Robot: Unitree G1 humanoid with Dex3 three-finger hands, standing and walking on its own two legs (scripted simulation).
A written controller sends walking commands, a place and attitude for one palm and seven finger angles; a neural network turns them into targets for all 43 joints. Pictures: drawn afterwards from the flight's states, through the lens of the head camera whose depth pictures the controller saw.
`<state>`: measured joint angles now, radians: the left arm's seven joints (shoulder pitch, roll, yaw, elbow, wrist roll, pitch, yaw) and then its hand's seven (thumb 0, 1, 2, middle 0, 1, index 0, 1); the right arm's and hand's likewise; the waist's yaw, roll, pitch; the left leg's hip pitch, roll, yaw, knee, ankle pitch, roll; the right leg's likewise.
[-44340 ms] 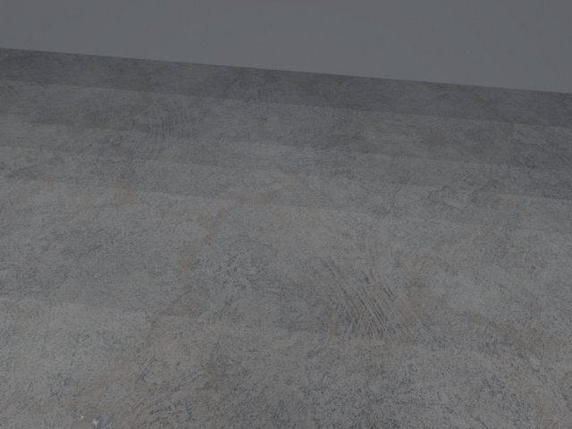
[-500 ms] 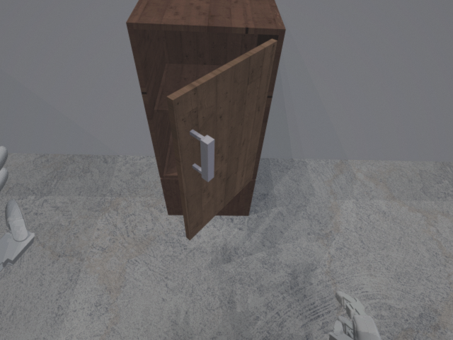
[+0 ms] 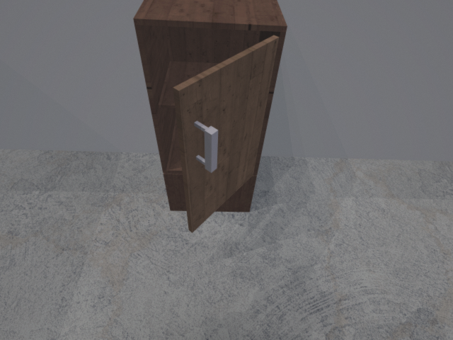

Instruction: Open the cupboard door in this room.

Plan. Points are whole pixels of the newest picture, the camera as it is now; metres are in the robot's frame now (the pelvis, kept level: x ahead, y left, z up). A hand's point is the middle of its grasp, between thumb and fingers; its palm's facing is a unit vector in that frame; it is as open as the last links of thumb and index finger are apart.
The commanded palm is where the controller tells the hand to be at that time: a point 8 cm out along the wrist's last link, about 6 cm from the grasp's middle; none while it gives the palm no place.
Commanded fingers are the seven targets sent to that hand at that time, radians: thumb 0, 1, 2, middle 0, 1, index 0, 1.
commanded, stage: let the arm hang, fingers relaxed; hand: left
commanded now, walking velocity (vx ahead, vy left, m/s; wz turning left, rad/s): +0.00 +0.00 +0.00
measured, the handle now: (205, 146) +0.56 +0.08 -0.01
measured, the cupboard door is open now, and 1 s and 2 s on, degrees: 49 49 49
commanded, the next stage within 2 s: look to check the result in 0.80 s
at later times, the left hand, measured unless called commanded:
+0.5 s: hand out of the picture -0.04 +0.16 -0.17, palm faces +0.06 -0.98 -0.18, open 7.3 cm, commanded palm none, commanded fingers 0.00 0.90 0.90 -0.20 -0.30 -0.20 -0.30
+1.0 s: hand out of the picture +0.00 +0.15 -0.17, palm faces +0.06 -0.98 -0.17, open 7.3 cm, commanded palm none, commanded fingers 0.00 0.90 0.90 -0.20 -0.30 -0.20 -0.30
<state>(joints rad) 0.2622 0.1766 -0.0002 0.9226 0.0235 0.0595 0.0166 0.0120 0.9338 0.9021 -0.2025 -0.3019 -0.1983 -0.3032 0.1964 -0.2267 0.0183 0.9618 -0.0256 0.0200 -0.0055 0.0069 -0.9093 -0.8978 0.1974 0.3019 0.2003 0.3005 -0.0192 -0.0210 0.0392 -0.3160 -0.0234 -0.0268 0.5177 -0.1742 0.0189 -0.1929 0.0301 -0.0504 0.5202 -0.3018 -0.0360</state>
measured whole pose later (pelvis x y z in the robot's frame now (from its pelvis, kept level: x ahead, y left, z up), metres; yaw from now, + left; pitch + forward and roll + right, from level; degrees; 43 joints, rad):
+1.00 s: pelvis +0.03 -0.01 +0.01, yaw +0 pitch -2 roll +0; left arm 0.30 0.12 0.01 1.15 0.01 0.00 0.04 0.01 0.91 0.90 -0.20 -0.30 -0.20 -0.30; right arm 0.29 -0.11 0.01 1.15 -0.02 0.01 -0.05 0.00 -0.91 -0.90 0.20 0.30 0.20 0.30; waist 0.00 0.00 0.06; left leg -0.24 -0.02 -0.04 0.44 -0.17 0.01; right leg -0.10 0.04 -0.05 0.42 -0.29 -0.05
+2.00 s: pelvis +0.03 -0.03 +0.00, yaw -13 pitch +0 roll +1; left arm 0.18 0.20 0.09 0.99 0.02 0.05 -0.01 0.01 0.91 0.90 -0.20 -0.30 -0.20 -0.30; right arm 0.22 -0.18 -0.04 1.00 -0.04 0.02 -0.05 0.00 -0.91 -0.90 0.20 0.30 0.20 0.30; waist 0.02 0.02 0.11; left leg -0.25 0.11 0.16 0.55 -0.28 -0.03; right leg -0.34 0.01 -0.03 0.82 -0.49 -0.02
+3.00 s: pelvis +0.02 -0.09 +0.00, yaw -46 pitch +1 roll +1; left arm 0.18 0.21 0.06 0.91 0.03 0.04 0.00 0.01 0.91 0.90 -0.20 -0.30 -0.20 -0.30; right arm 0.17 -0.23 -0.06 0.91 -0.01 0.05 -0.03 0.01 -0.91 -0.90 0.19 0.30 0.20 0.30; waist 0.01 -0.02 0.10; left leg -0.42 0.05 0.03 0.89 -0.43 -0.07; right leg -0.30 0.06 0.06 0.54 -0.25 -0.05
